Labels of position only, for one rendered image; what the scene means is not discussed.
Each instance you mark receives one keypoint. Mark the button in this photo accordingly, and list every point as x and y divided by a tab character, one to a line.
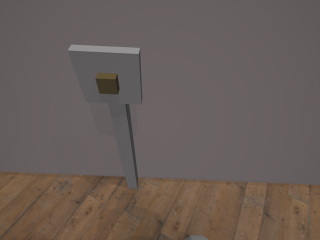
107	83

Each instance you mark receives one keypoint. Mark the panel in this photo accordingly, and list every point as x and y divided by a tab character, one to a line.
88	61

